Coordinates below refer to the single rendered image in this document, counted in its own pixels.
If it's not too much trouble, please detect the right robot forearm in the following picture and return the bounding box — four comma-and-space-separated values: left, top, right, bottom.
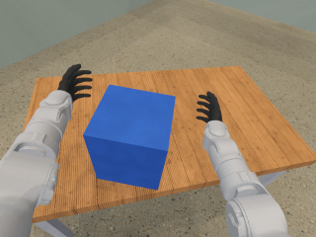
201, 120, 288, 232

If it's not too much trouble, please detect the left robot upper arm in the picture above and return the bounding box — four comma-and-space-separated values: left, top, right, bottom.
0, 151, 60, 237

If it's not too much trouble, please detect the table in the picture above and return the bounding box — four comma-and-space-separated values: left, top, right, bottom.
23, 65, 316, 237

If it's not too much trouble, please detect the carton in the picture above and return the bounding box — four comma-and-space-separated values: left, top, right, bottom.
83, 84, 176, 191

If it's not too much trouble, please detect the right robot upper arm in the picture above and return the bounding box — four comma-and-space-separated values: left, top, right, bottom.
225, 194, 292, 237

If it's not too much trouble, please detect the robot right hand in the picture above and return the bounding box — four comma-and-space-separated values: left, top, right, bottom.
196, 91, 222, 123

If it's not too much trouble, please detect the left robot forearm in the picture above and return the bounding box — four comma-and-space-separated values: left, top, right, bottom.
0, 90, 73, 171

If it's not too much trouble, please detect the robot left hand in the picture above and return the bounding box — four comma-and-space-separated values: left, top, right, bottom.
57, 63, 93, 104

